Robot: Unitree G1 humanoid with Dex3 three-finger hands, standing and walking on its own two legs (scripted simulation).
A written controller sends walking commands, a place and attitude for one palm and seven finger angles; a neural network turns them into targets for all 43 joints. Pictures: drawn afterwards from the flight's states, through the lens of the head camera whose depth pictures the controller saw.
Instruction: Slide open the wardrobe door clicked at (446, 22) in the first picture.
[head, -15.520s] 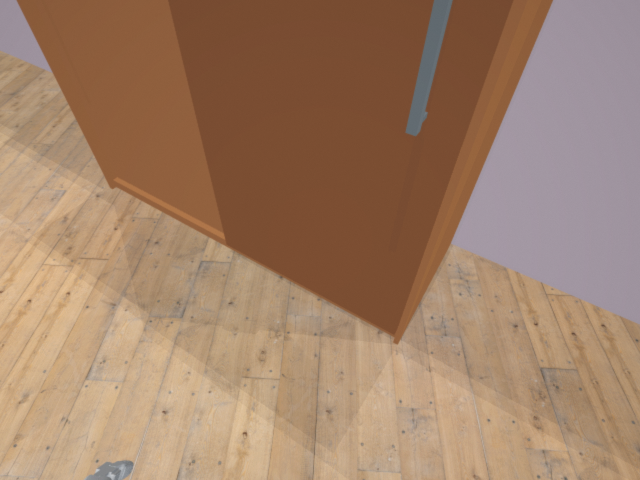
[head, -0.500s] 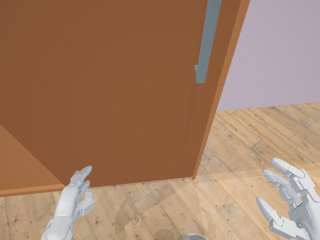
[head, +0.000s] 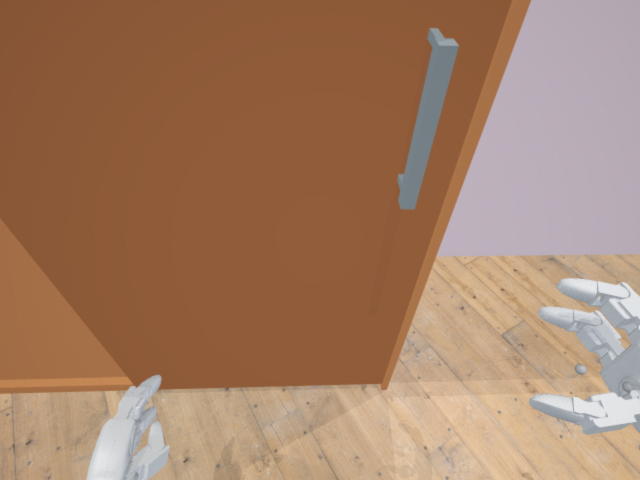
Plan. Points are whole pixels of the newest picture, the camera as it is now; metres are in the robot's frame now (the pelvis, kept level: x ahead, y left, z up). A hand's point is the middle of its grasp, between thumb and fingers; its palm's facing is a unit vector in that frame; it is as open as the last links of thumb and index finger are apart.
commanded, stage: raise the hand with hooked fingers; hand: right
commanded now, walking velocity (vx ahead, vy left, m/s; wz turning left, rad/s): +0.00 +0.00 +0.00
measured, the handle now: (419, 128) +0.51 -0.11 +0.21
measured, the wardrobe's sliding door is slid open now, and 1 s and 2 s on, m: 0.00 0.00 0.00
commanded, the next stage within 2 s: move the hooked fingers beside the handle in 1.04 s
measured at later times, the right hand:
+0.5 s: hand out of the picture +0.25 -0.29 +0.22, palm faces +0.06 +0.99 -0.14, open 14.0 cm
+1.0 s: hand out of the picture +0.27 -0.27 +0.22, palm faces +0.07 +0.99 -0.12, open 14.0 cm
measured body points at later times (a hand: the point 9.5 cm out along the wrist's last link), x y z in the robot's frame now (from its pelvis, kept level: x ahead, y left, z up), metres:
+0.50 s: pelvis -0.01 -0.01 +0.02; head -0.04 +0.01 +0.46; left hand +0.19 +0.20 -0.05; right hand +0.24 -0.34 +0.23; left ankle -0.01 +0.11 -0.72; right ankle +0.01 -0.10 -0.72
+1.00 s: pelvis +0.00 +0.01 +0.02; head -0.03 +0.03 +0.46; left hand +0.19 +0.24 -0.05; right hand +0.26 -0.33 +0.23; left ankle -0.01 +0.11 -0.72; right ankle +0.01 -0.10 -0.72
